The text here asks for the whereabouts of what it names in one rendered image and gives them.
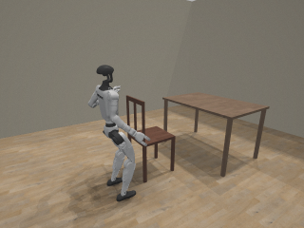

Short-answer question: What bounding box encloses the robot left thigh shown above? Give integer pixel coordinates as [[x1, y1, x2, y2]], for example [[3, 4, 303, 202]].
[[103, 131, 125, 160]]

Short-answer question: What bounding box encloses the robot left upper arm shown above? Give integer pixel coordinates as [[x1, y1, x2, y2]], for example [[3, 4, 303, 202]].
[[87, 85, 101, 108]]

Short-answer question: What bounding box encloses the robot right forearm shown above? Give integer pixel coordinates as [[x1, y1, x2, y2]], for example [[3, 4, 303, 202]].
[[113, 116, 137, 137]]

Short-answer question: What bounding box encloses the robot head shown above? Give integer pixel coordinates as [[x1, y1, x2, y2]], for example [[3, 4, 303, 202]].
[[96, 65, 114, 91]]

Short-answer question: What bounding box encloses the robot right hand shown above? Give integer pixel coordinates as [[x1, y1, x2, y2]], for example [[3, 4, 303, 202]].
[[134, 132, 150, 146]]

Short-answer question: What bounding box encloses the robot left hand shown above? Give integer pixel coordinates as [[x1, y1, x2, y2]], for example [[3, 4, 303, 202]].
[[113, 85, 121, 93]]

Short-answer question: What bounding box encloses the robot right upper arm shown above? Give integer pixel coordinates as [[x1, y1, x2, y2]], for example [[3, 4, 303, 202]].
[[107, 90, 119, 123]]

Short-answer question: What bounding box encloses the chair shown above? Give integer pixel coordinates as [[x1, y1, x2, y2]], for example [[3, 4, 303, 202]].
[[126, 95, 176, 183]]

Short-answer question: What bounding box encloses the table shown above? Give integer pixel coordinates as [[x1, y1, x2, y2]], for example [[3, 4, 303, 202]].
[[162, 92, 270, 177]]

